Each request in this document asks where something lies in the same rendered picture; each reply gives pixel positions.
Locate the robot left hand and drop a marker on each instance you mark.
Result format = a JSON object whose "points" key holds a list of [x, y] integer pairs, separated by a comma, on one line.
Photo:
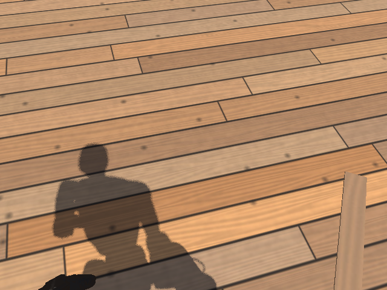
{"points": [[71, 282]]}

